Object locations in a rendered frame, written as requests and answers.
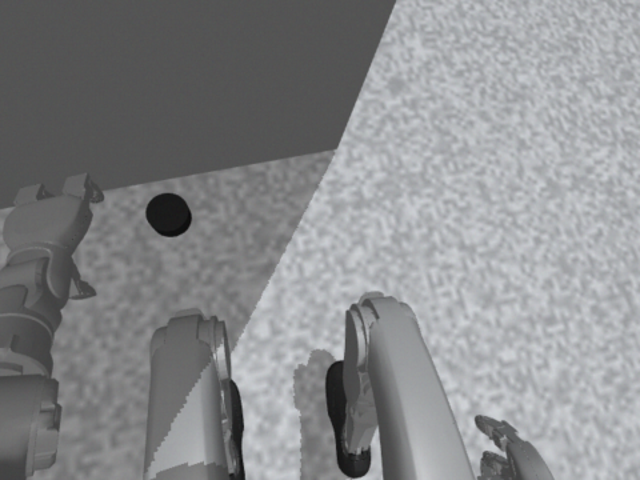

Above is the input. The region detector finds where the left robot hand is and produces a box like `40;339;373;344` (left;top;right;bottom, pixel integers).
3;173;104;300

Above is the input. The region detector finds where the right robot hand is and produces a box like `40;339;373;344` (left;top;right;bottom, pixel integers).
475;415;555;480

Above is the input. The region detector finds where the left robot arm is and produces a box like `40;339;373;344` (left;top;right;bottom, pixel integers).
0;242;74;480

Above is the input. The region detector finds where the right robot foot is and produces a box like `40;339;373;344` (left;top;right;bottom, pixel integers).
326;360;371;478

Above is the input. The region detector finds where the left robot foot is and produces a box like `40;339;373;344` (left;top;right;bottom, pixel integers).
229;379;245;480

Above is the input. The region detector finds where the tin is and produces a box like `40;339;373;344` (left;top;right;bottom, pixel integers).
146;193;192;237

